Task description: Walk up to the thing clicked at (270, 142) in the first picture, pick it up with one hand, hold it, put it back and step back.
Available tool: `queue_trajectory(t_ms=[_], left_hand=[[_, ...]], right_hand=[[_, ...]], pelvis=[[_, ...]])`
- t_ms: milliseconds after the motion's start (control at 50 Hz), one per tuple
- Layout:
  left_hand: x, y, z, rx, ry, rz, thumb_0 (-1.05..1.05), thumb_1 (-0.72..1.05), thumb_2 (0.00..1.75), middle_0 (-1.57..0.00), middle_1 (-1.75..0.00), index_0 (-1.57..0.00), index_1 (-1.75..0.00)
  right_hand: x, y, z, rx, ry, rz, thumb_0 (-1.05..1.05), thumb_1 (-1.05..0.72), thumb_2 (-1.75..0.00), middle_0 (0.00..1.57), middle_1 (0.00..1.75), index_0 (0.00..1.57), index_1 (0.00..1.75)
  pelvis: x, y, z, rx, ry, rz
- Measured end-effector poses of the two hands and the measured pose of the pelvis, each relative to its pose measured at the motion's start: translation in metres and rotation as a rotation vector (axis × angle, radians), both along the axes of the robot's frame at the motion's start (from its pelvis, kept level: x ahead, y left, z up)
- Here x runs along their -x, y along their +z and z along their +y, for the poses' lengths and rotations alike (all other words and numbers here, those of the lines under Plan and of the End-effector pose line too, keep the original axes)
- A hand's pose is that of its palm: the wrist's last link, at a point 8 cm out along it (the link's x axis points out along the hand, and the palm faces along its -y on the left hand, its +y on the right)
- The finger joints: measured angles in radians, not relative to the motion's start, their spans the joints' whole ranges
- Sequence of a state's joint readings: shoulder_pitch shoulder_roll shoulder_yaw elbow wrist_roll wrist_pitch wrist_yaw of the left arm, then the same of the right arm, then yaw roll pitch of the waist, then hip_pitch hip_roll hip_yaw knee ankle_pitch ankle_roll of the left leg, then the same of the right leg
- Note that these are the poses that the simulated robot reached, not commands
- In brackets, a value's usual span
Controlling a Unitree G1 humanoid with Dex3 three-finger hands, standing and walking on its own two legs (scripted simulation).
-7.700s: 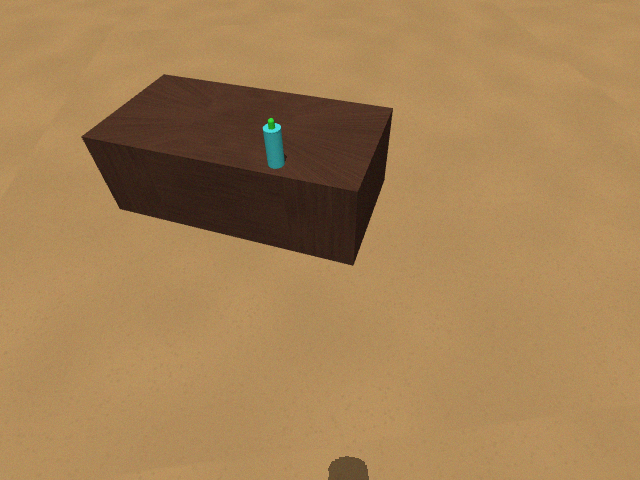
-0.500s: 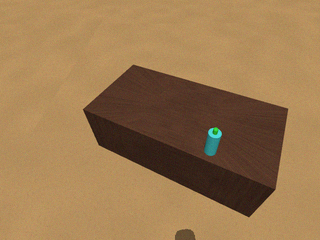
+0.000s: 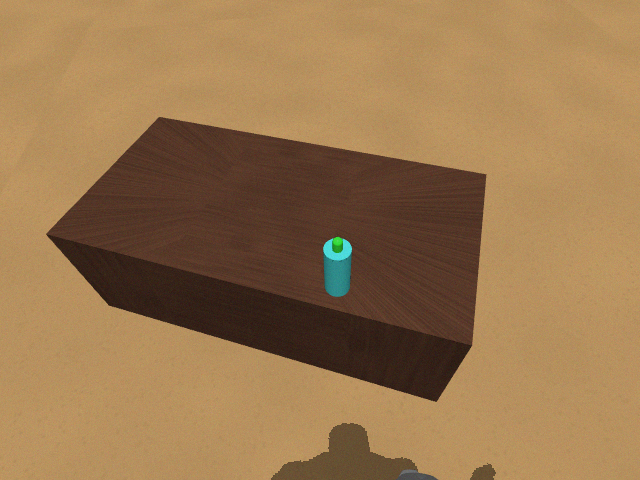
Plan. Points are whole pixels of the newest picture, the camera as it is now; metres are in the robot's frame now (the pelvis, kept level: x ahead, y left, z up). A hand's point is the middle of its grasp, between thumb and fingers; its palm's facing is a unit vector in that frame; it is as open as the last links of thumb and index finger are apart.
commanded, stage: walk up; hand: left
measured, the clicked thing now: (337, 264) +0.61 +0.01 -0.26
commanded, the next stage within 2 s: none
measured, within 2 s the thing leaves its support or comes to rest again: neither
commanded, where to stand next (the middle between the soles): +0.19 -0.09 m, yaw -15 degrees
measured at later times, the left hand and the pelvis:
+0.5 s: hand (225, 386) +0.28 +0.18 -0.12, palm faces -0.26 -0.90 -0.35, open 7.4 cm; pelvis +0.12 -0.08 +0.02, yaw -12 degrees
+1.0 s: hand (276, 351) +0.34 +0.11 -0.13, palm faces -0.24 -0.87 -0.44, open 7.4 cm; pelvis +0.15 -0.12 +0.00, yaw -14 degrees
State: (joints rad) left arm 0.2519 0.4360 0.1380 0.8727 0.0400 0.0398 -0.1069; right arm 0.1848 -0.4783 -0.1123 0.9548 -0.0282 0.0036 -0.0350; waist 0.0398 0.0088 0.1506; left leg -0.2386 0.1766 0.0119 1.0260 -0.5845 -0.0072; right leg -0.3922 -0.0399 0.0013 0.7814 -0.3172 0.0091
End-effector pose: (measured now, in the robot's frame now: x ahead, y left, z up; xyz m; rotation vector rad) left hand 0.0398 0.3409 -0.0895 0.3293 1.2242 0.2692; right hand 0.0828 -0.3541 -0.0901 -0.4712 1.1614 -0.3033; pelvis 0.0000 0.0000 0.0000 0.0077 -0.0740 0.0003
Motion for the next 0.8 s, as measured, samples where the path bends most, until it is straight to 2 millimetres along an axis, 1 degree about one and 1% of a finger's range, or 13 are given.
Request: queue_trajectory(t_ms=[80, 140, 180, 220, 280, 360, 440, 480, 520, 600, 640, 700, 800], left_hand=[[-0.016, 0.002, -0.031, 0.054, -0.032, 0.031, 0.01, 0.9, 0.9, -0.2, -0.3, -0.2, -0.3], [-0.035, -0.002, -0.042, 0.077, -0.068, 0.031, 0.01, 0.9, 0.9, -0.2, -0.3, -0.2, -0.3], [-0.054, -0.008, -0.045, 0.089, -0.094, 0.017, 0.01, 0.9, 0.9, -0.2, -0.3, -0.2, -0.3], [-0.078, -0.018, -0.046, 0.09, -0.126, 0.004, 0.01, 0.9, 0.9, -0.2, -0.3, -0.21, -0.3], [-0.119, -0.023, -0.057, 0.087, -0.177, -0.002, 0.01, 0.9, 0.9, -0.2, -0.3, -0.2, -0.3], [-0.171, -0.011, -0.076, 0.095, -0.251, -0.03, 0.01, 0.9, 0.9, -0.2, -0.3, -0.2, -0.3], [-0.216, 0.002, -0.096, 0.073, -0.298, -0.058, 0.01, 0.91, 0.9, -0.2, -0.3, -0.2, -0.3], [-0.237, 0.006, -0.11, 0.056, -0.322, -0.068, 0.01, 0.91, 0.9, -0.2, -0.3, -0.2, -0.3], [-0.256, 0.008, -0.128, 0.035, -0.349, -0.075, 0.01, 0.91, 0.9, -0.2, -0.3, -0.2, -0.3], [-0.285, 0.005, -0.164, -0.015, -0.388, -0.097, 0.01, 0.91, 0.9, -0.2, -0.3, -0.2, -0.3], [-0.292, 0.008, -0.182, -0.021, -0.401, -0.105, 0.01, 0.91, 0.9, -0.2, -0.3, -0.2, -0.3], [-0.299, 0.016, -0.204, -0.017, -0.404, -0.12, 0.01, 0.9, 0.9, -0.2, -0.3, -0.2, -0.3], [-0.308, 0.021, -0.219, -0.02, -0.397, -0.164, 0.01, 0.9, 0.9, -0.2, -0.3, -0.21, -0.3]], right_hand=[[-0.02, 0.014, 0.001, -0.038, -0.002, -0.056, 0.01, -0.9, -0.9, 0.2, 0.3, 0.2, 0.3], [-0.027, 0.021, 0.005, -0.047, 0.009, -0.069, 0.01, -0.9, -0.9, 0.2, 0.3, 0.2, 0.3], [-0.027, 0.023, 0.007, -0.041, 0.005, -0.065, 0.01, -0.9, -0.9, 0.2, 0.3, 0.21, 0.3], [-0.02, 0.023, 0.007, -0.023, -0.015, -0.068, 0.01, -0.9, -0.9, 0.2, 0.3, 0.21, 0.3], [0.002, 0.028, 0.001, -0.001, -0.089, -0.044, 0.01, -0.9, -0.89, 0.21, 0.3, 0.21, 0.3], [0.026, 0.043, -0.017, 0.02, -0.195, 0.008, 0.01, -0.9, -0.89, 0.21, 0.3, 0.21, 0.3], [0.033, 0.049, -0.038, 0.021, -0.23, 0.049, 0.01, -0.9, -0.89, 0.21, 0.3, 0.21, 0.3], [0.032, 0.045, -0.051, 0.006, -0.235, 0.069, 0.01, -0.9, -0.89, 0.21, 0.3, 0.21, 0.3], [0.027, 0.034, -0.066, -0.017, -0.241, 0.079, 0.01, -0.9, -0.9, 0.21, 0.3, 0.21, 0.3], [0.007, -0.002, -0.096, -0.064, -0.269, 0.072, 0.01, -0.9, -0.9, 0.2, 0.3, 0.21, 0.3], [-0.007, -0.013, -0.1, -0.095, -0.279, 0.062, 0.01, -0.9, -0.9, 0.2, 0.3, 0.21, 0.3], [-0.03, -0.022, -0.099, -0.145, -0.276, 0.038, 0.01, -0.9, -0.9, 0.2, 0.3, 0.2, 0.3], [-0.056, -0.031, -0.094, -0.195, -0.253, 0.013, 0.01, -0.9, -0.9, 0.2, 0.3, 0.2, 0.3]], pelvis=[[-0.018, 0.014, -0.007, 0.005, -0.041, 0.01], [-0.034, 0.017, -0.011, 0.019, -0.06, 0.021], [-0.045, 0.015, -0.012, 0.028, -0.071, 0.025], [-0.057, 0.009, -0.014, 0.014, -0.09, 0.021], [-0.074, 0.01, -0.023, -0.009, -0.118, 0.018], [-0.097, 0.021, -0.039, -0.001, -0.155, 0.016], [-0.115, 0.026, -0.06, -0.001, -0.179, 0.019], [-0.121, 0.025, -0.072, -0.005, -0.194, 0.022], [-0.128, 0.02, -0.085, -0.011, -0.208, 0.027], [-0.139, 0.003, -0.112, 0.003, -0.231, 0.023], [-0.142, 0.003, -0.12, -0.01, -0.242, 0.02], [-0.149, 0.008, -0.128, -0.018, -0.254, 0.026], [-0.16, 0.009, -0.137, -0.01, -0.263, 0.031]])
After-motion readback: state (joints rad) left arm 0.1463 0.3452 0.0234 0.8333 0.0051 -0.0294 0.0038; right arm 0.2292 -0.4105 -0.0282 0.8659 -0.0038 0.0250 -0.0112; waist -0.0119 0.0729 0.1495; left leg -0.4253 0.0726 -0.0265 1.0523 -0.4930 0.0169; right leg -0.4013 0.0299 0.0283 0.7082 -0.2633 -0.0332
